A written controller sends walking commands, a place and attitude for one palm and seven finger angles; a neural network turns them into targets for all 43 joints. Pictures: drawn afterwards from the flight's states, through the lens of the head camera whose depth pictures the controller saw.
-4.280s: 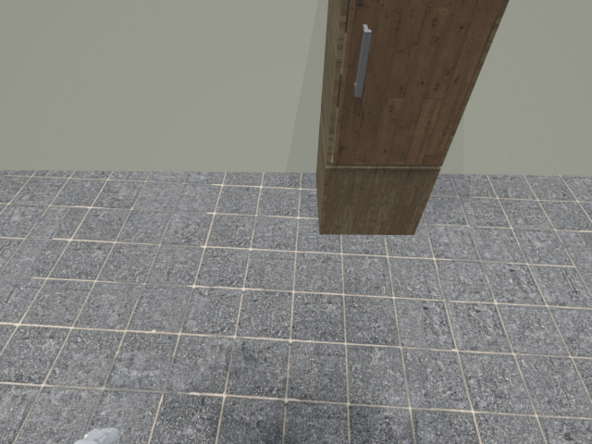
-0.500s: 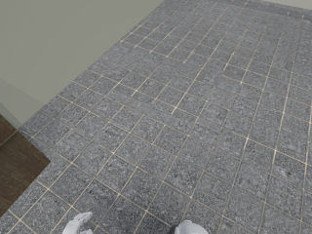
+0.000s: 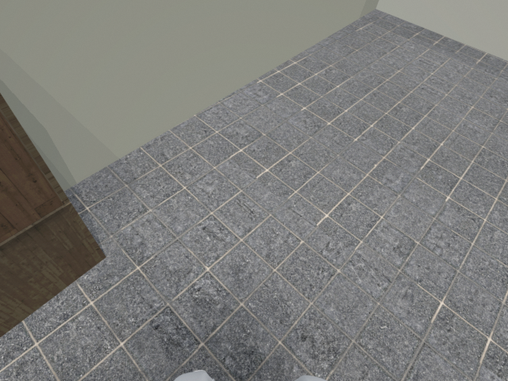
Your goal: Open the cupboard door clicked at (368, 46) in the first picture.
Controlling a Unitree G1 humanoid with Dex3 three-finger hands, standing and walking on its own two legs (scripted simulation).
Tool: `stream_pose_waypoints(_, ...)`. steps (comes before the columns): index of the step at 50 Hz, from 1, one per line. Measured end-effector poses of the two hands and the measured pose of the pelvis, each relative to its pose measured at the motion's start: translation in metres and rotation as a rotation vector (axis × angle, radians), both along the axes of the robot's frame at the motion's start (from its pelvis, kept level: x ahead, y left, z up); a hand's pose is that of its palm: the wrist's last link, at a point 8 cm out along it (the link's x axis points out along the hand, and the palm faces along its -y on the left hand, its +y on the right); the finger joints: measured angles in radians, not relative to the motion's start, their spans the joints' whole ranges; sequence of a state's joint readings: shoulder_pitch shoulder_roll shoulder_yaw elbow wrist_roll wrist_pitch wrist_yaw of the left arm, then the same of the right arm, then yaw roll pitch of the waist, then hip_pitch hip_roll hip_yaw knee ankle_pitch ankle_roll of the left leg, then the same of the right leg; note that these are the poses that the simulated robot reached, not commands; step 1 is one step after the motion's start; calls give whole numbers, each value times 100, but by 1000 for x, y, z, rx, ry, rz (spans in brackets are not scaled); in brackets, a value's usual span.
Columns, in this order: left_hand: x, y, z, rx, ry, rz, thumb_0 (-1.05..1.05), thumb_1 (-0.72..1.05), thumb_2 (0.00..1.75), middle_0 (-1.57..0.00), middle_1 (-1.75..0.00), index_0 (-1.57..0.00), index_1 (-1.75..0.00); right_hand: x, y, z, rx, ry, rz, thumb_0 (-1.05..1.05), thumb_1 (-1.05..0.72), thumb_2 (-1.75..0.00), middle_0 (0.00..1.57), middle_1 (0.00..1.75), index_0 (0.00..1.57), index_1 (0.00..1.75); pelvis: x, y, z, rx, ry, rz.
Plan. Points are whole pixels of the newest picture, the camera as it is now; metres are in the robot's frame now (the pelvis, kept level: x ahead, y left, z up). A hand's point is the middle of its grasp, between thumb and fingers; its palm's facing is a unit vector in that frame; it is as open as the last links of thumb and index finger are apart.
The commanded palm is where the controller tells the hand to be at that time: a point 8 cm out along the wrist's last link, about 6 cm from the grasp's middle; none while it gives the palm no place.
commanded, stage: turn to face it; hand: left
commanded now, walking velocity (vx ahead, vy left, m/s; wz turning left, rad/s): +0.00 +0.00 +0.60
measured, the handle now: out of the picture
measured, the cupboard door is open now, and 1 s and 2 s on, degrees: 0 0 0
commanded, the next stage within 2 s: take the last steps up to it in 1.38 s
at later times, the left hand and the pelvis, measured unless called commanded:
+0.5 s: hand out of the picture +0.06 +0.16 -0.13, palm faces +0.31 -0.91 -0.28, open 7.4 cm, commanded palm none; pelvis +0.01 -0.06 +0.01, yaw +18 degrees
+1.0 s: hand out of the picture -0.11 +0.18 -0.16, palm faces +0.62 -0.74 -0.26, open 7.4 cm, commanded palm none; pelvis -0.02 -0.03 +0.01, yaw +37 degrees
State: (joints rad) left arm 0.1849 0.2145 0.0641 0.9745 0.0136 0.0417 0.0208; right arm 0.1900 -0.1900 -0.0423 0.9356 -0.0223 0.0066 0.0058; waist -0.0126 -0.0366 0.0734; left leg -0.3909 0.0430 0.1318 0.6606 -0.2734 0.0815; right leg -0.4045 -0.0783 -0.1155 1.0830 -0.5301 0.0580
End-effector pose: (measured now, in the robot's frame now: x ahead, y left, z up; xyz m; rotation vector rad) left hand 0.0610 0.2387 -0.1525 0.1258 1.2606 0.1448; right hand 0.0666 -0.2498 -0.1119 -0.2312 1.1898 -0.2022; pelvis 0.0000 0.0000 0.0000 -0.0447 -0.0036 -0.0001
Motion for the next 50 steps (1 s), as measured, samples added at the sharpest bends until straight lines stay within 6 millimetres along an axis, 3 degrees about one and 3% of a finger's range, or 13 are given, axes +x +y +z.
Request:
stream_pose_waypoints(10, -4, 23, 28, 60, -26, 109, 1, 91, 90, -20, -30, -20, -30, 28, 6, 9, 22, 36, 92, 0, -90, -89, 20, 30, 20, 30, 11, -4, 17, -4, 24, 106)
stream_pose_waypoints(15, 0, 13, 37, 85, -74, 149, 1, 91, 90, -20, -30, -20, -30, 40, -7, 4, 35, 42, 133, 0, -90, -89, 20, 30, 20, 30, 10, -19, 16, 2, 25, 170)
stream_pose_waypoints(20, 0, -10, 46, 111, -137, 188, 1, 91, 90, -20, -30, -20, -30, 53, -31, -9, 51, 46, 180, 0, -90, -89, 20, 30, 20, 30, 8, -44, 10, 20, 24, 240)
stream_pose_waypoints(23, -13, -26, 48, 139, -161, 215, 0, 90, 90, -20, -30, -20, -30, 65, -46, -19, 61, 40, 210, 0, -90, -89, 20, 30, 20, 30, 7, -59, 4, 38, 22, 279)
stream_pose_waypoints(30, -63, -53, 55, 129, -98, 324, 0, 90, 90, -20, -30, -20, -30, 93, -53, -10, 59, 46, 320, 0, -91, -89, 19, 30, 19, 30, 7, -70, 14, 67, 3, 390)
stream_pose_waypoints(36, -112, -60, 43, 96, -39, 432, 0, 90, 90, -20, -30, -21, -30, 116, -27, -6, 37, 73, 448, 1, -91, -90, 19, 30, 19, 29, 1, -65, 14, 76, 11, 482)
stream_pose_waypoints(44, -198, -40, 9, 52, 89, 599, 1, 90, 90, -20, -30, -21, -30, 153, 49, 1, 9, -36, 636, 0, -91, -90, 19, 30, 19, 30, -16, -37, -2, 48, 24, 580)
stream_pose_waypoints(47, -211, -31, 14, 57, 109, 639, 1, 90, 90, -20, -30, -20, -30, 153, 65, 10, 7, -60, 667, 0, -90, -89, 20, 30, 20, 30, -20, -33, 4, 26, 20, 609)
stream_pose_waypoints(50, -210, -22, 24, 71, 71, 662, 1, 91, 90, -20, -30, -20, -30, 150, 75, 14, 8, -49, 695, 0, -90, -89, 20, 30, 20, 30, -21, -30, 11, 15, 17, 641)
